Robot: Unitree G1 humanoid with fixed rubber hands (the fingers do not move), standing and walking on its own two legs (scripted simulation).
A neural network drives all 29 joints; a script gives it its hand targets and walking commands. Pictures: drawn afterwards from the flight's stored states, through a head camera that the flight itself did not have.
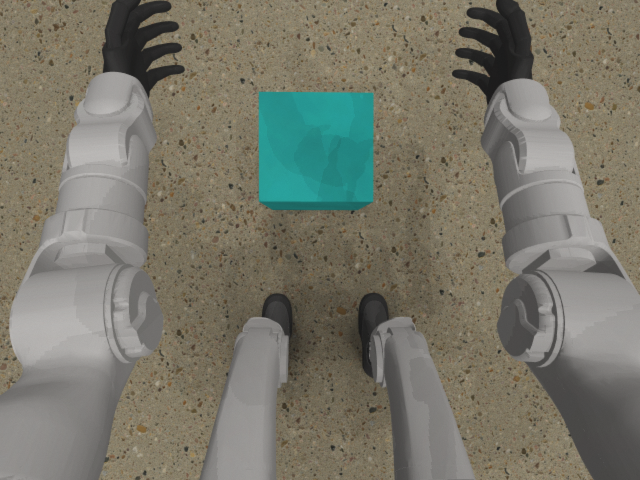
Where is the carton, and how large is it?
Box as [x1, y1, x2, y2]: [259, 92, 373, 209]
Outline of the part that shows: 259,92 259,201 272,209 358,209 372,201 373,93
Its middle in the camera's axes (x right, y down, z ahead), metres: -0.01 -0.17 +0.84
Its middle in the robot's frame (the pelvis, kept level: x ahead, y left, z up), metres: +0.53 +0.02 -0.53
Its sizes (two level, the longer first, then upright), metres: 0.210 0.200 0.250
